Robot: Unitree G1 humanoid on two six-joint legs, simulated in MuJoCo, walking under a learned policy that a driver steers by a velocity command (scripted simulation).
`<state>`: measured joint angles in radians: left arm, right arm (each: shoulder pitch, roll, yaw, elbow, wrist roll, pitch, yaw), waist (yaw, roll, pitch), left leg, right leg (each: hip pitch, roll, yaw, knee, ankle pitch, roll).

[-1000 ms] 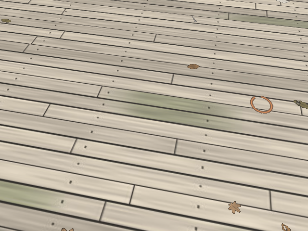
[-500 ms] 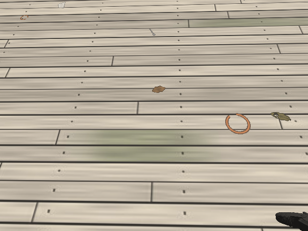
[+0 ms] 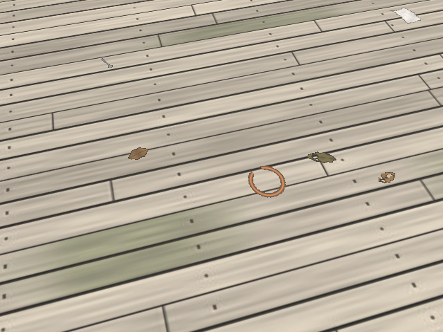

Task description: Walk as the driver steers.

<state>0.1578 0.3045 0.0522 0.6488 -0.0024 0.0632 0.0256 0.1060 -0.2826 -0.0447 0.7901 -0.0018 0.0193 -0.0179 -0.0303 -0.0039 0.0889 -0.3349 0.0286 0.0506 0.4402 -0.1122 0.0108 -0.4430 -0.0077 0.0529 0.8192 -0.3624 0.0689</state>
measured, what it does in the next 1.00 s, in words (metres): walks ahead: right foot, then left foot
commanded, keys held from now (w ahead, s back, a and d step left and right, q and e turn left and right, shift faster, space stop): w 1.00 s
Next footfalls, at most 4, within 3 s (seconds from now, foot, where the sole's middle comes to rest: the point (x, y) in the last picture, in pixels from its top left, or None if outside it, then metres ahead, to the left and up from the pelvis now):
0.06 right None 0.05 -0.13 -0.77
0.50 left None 0.19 0.13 -0.77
1.02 right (257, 294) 0.54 -0.09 -0.77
1.54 left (180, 212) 0.83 0.15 -0.77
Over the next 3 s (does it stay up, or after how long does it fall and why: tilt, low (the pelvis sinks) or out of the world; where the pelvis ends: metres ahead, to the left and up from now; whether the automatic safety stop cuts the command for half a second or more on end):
stays up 1.14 0.05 0.00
